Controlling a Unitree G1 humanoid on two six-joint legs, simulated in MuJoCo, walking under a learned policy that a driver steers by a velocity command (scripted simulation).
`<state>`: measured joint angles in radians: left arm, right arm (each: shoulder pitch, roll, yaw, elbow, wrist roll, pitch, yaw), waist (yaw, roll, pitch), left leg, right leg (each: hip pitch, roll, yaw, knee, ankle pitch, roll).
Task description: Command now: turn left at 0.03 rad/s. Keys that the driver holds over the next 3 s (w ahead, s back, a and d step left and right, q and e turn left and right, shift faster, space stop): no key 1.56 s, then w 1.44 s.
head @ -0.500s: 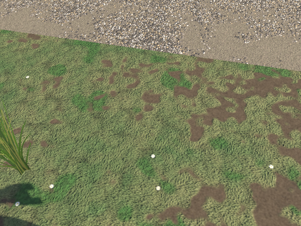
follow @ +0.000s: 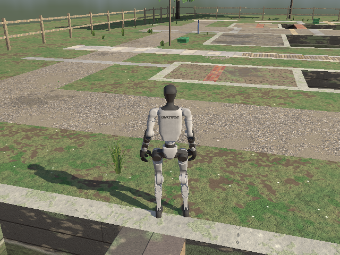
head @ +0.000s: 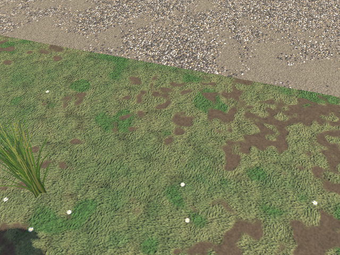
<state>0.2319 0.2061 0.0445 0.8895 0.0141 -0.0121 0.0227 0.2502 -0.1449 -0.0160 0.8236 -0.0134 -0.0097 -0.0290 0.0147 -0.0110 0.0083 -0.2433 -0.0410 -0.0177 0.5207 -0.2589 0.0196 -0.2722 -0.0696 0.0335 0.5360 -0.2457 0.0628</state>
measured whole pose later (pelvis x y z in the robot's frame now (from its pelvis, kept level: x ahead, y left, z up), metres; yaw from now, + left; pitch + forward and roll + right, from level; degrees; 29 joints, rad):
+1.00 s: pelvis +0.02 -0.01 +0.01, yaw -1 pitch -1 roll +1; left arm 0.32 0.17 0.04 1.13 0.00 0.01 0.05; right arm 0.30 -0.16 0.00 1.10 0.01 -0.01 -0.04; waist 0.01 -0.01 0.02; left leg -0.15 -0.03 0.00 0.38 -0.22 0.01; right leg -0.20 -0.06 0.05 0.43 -0.22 0.05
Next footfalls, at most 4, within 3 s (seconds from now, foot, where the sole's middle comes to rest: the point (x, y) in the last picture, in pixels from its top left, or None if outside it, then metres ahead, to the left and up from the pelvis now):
2.32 left None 0.50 0.08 -0.77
2.84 right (221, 197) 0.79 -0.18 -0.77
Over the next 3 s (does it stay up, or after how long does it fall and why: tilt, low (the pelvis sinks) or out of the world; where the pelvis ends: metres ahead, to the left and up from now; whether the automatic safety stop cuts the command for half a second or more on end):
stays up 0.70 -0.09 0.01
